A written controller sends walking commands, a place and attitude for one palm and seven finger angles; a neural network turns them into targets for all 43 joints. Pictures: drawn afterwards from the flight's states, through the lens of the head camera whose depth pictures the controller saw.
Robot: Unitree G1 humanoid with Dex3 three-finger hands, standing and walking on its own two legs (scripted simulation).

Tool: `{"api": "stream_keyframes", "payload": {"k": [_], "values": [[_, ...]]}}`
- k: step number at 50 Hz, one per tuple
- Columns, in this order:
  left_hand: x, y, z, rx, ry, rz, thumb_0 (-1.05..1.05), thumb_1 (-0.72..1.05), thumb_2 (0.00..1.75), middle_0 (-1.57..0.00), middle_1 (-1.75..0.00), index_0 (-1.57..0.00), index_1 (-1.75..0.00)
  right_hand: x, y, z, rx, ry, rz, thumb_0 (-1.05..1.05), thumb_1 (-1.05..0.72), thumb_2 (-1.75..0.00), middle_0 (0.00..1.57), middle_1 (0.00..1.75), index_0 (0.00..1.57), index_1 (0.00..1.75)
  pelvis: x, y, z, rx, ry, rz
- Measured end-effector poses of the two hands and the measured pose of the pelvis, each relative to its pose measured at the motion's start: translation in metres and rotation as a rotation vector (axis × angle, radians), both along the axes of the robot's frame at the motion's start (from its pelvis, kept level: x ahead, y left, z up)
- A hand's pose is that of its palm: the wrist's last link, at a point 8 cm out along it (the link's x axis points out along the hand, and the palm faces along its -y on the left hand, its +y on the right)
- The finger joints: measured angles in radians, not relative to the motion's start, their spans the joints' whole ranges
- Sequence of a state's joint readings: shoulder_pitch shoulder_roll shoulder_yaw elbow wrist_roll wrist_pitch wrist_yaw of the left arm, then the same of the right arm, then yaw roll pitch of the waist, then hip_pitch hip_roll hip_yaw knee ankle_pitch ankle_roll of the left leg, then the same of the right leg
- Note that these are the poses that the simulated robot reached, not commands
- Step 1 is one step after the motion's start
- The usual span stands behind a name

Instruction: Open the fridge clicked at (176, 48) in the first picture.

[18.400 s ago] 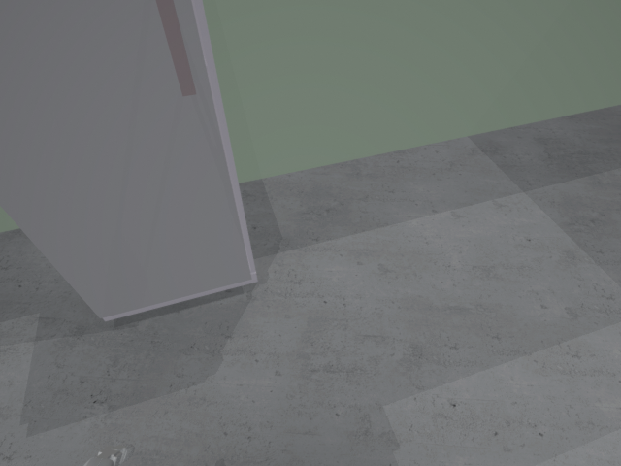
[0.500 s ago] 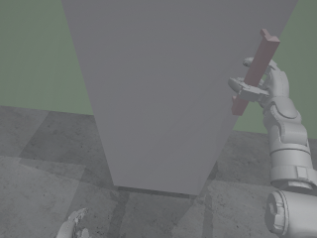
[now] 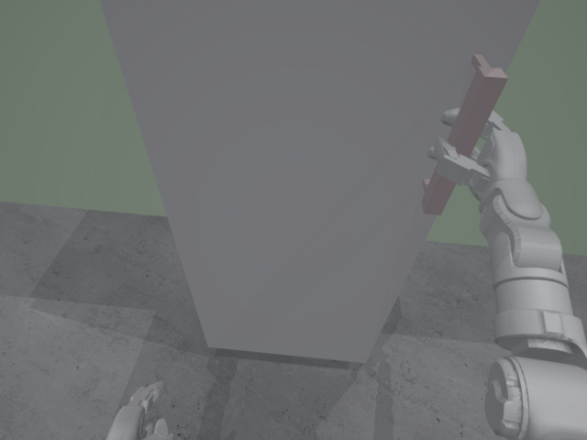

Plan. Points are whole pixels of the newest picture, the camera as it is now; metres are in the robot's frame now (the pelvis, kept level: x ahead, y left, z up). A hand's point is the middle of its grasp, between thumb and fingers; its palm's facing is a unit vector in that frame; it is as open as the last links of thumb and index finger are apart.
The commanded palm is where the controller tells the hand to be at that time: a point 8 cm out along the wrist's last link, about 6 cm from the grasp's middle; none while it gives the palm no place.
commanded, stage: grip the handle and tug to test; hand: right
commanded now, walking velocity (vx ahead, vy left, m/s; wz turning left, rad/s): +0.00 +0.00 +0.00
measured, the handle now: (452, 141) +0.48 -0.19 +0.20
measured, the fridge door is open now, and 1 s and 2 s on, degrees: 0 11 41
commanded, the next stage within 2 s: pull the door a little, standing still in 0.42 s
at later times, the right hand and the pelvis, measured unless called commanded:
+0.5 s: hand (448, 165) +0.41 -0.17 +0.20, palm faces +0.07 +1.00 +0.00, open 6.2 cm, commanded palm +0.37 -0.21 +0.20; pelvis +0.02 +0.00 +0.00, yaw +2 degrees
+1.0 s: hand (448, 212) +0.33 -0.15 +0.20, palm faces +0.05 +0.99 -0.09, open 6.9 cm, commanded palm +0.30 -0.20 +0.20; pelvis +0.02 +0.00 +0.00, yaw +2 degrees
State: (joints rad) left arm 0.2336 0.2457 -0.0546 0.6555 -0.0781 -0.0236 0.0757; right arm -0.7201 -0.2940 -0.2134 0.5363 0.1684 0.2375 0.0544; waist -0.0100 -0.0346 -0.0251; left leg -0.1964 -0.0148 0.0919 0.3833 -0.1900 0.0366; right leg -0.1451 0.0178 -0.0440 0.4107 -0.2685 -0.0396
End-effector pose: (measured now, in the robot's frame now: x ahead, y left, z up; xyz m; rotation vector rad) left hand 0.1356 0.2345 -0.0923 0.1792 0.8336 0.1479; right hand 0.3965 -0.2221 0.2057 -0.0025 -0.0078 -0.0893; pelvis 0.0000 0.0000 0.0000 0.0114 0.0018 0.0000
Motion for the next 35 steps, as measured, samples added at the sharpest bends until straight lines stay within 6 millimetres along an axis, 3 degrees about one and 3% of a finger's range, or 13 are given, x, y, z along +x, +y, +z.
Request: {"api": "stream_keyframes", "payload": {"k": [19,35], "values": [[0.002,0.005,0.005,-0.025,-0.029,0.047,0.01,0.9,0.9,-0.2,-0.3,-0.2,-0.3,-0.004,0.001,-0.001,-0.001,-0.019,0.01,0.0,-0.69,-0.75,0.32,1.4,0.3,1.38,0.009,0.0,0.001,0.0,-0.003,0.038],[0.043,0.0,0.013,-0.02,-0.074,-0.007,0.01,0.9,0.9,-0.2,-0.3,-0.2,-0.3,-0.021,0.004,-0.001,0.001,-0.014,0.008,0.0,-0.67,-0.75,0.33,1.37,0.32,1.36,0.018,0.002,0.0,0.003,-0.006,0.021]]}}
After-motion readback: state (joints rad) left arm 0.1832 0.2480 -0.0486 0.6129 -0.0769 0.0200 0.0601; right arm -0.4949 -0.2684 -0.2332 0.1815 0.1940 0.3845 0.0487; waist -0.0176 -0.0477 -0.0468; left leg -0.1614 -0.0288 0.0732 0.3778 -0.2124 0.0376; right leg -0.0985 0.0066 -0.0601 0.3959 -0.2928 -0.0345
